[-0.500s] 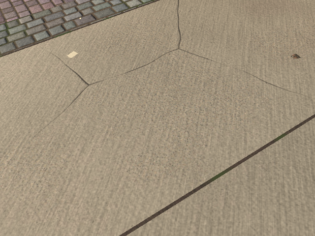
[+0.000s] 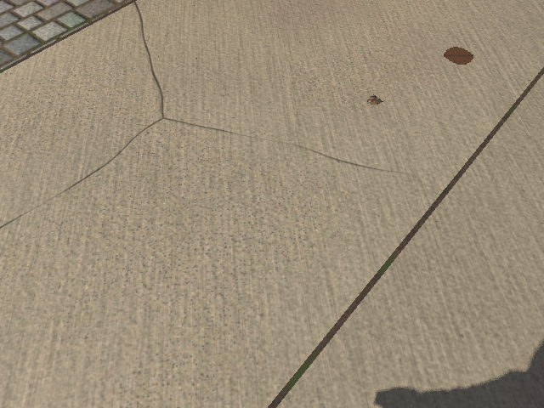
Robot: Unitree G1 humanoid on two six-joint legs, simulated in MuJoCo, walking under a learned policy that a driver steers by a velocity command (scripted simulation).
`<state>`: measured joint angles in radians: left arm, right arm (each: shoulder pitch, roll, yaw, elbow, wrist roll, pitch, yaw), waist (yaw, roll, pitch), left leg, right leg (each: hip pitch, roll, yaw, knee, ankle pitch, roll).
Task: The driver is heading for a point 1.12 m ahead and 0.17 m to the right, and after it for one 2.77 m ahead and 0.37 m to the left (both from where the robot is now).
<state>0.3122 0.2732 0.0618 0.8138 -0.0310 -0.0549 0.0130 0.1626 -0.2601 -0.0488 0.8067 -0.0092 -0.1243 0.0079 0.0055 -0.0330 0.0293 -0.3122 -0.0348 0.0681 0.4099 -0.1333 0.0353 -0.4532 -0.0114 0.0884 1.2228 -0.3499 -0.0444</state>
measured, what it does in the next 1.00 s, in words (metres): walks ahead, turning right: right foot, then left foot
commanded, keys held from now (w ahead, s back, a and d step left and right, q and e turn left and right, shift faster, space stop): w+e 0.40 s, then w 0.52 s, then w+q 0.08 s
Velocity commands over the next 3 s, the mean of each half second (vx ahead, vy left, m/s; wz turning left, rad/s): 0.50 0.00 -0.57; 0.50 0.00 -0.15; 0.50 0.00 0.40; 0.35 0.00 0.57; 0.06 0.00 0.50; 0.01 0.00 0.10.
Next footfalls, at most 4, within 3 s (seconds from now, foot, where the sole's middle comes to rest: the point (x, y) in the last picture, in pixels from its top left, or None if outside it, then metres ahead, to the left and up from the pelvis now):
0.38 right None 0.34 -0.19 -0.77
0.94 left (320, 312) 0.72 -0.09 -0.77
1.42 right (412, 253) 0.90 -0.37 -0.77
1.90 left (314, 188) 1.15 -0.10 -0.77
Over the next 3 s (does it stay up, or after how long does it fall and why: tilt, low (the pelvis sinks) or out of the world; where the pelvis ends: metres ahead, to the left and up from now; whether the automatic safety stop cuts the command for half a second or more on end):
stays up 1.09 -0.21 0.00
